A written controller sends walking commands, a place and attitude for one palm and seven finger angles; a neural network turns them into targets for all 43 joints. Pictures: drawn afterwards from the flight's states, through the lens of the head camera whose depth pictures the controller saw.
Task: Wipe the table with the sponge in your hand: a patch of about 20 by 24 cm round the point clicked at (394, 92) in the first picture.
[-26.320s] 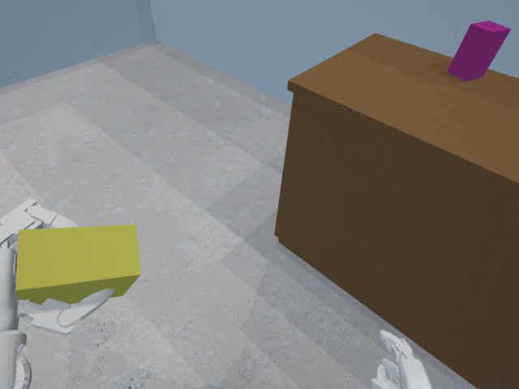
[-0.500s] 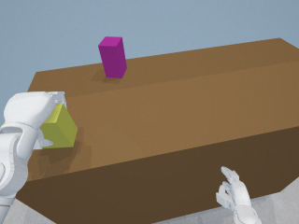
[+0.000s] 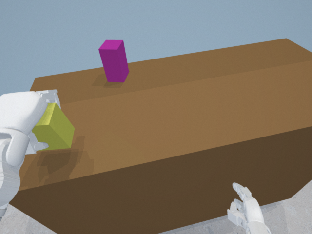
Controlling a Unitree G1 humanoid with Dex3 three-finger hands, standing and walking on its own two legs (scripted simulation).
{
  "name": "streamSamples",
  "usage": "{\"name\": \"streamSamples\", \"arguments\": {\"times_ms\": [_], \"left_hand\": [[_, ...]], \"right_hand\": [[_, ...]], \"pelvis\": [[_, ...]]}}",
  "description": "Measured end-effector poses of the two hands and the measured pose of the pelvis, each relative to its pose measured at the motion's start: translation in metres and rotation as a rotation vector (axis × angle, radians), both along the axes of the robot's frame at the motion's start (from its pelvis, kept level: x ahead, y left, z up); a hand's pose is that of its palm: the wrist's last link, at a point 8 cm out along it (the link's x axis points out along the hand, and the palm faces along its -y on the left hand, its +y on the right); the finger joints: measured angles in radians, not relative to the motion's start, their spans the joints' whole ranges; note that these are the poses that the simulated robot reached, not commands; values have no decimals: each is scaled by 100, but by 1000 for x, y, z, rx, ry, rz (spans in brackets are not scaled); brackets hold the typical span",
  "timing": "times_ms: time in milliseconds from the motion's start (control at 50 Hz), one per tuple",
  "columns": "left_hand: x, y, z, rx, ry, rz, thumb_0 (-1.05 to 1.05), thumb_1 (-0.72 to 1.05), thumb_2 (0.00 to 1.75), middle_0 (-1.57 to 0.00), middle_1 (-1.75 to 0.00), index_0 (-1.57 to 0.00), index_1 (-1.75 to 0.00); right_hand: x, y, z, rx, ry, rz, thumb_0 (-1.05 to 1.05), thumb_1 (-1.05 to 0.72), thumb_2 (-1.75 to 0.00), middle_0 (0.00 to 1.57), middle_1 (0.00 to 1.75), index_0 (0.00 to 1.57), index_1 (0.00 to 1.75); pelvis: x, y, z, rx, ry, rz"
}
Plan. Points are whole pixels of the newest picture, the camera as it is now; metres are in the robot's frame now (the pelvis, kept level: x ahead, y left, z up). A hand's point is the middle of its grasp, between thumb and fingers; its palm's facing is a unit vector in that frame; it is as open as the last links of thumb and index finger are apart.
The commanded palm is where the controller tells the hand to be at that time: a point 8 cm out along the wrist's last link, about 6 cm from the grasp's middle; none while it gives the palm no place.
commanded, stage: move the sponge above the wiping area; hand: left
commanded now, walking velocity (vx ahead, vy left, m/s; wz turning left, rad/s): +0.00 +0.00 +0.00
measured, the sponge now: (42, 132) +0.25 +0.33 +0.15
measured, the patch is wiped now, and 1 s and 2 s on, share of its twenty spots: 0.10 0.10 0.10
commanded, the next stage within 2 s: lower the sponge onto the table in 1.80 s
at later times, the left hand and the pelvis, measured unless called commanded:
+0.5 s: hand (35, 113) +0.26 +0.33 +0.21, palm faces +0.23 +0.03 -0.97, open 9.8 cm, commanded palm +0.21 +0.34 +0.25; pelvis -0.01 -0.01 +0.00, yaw +0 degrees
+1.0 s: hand (26, 105) +0.26 +0.35 +0.22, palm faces +0.27 +0.04 -0.96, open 9.8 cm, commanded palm +0.21 +0.35 +0.25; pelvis -0.01 +0.00 +0.00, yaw +0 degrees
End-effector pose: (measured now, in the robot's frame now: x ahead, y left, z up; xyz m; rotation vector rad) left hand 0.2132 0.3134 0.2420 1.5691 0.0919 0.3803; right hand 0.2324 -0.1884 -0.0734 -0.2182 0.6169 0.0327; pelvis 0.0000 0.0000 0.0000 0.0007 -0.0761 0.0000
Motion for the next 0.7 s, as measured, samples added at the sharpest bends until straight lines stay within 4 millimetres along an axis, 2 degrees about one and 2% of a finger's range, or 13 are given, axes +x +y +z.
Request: {"name": "streamSamples", "arguments": {"times_ms": [60, 120, 160, 220, 280, 320, 380, 420, 500, 560, 620, 700], "left_hand": [[1, 20, 26, -20, -103, 120, 0, -48, 104, -77, -135, -77, -135], [0, 40, 33, -46, -90, 244, 0, -48, 104, -76, -135, -77, -136], [-1, 48, 24, -63, -23, 300, 0, -48, 104, -76, -135, -76, -136], [-3, 46, -5, -96, 114, 310, 0, -48, 104, -76, -135, -76, -136], [-3, 27, -37, -110, 244, 220, 0, -48, 104, -76, -135, -76, -136], [-3, 9, -47, -90, 276, 115, 0, -48, 104, -76, -135, -76, -136], [-1, -12, -40, -37, 212, -27, 0, -48, 104, -76, -135, -77, -136], [2, -13, -26, -10, 127, -59, 0, -48, 104, -77, -135, -77, -136], [12, 8, 11, -20, -55, 46, 0, -48, 104, -77, -135, -77, -136], [14, 31, 29, -35, -94, 184, 0, -48, 104, -77, -135, -77, -136], [12, 46, 27, -47, -30, 283, 0, -48, 104, -76, -135, -77, -136], [7, 45, -8, -82, 148, 295, 0, -48, 104, -76, -136, -76, -137]], "right_hand": [[-1, 1, -2, 30, 10, -3, 1, -90, -90, 20, 30, 20, 30], [-1, -1, -2, 53, 6, -14, 1, -90, -90, 20, 30, 20, 30], [-2, -4, -2, 60, -2, -23, 1, -90, -90, 20, 30, 20, 30], [-3, -11, -2, 50, -13, -33, 1, -90, -90, 20, 30, 20, 30], [-5, -17, -1, 15, -21, -31, 1, -90, -90, 20, 30, 20, 30], [-6, -19, 0, -13, -30, -28, 1, -90, -90, 20, 30, 20, 30], [-9, -19, 3, -34, -42, -32, 1, -90, -90, 20, 30, 20, 30], [-11, -18, 4, -29, -39, -40, 1, -90, -90, 20, 30, 20, 30], [-13, -15, -1, 1, -8, -46, 1, -90, -90, 20, 30, 20, 30], [-14, -15, -4, 24, 9, -52, 1, -90, -90, 20, 30, 20, 30], [-15, -17, -5, 41, 12, -59, 1, -90, -90, 20, 30, 20, 30], [-16, -22, -8, 38, 10, -66, 1, -90, -90, 20, 30, 20, 30]], "pelvis": [[-3, -2, 0, 2, 4, -4], [-7, -2, 0, 5, 20, -5], [-9, -3, 0, 7, 30, -1], [-11, -2, -1, 8, 38, 7], [-11, -2, -2, 9, 34, 17], [-11, -3, -3, 10, 22, 16], [-9, -4, -2, 8, 4, 14], [-9, -5, -2, 6, -6, 4], [-12, -6, -1, 4, -10, -5], [-13, -6, -1, 8, 7, -10], [-14, -4, -1, 10, 27, -9], [-13, -1, -2, 9, 41, 1]]}}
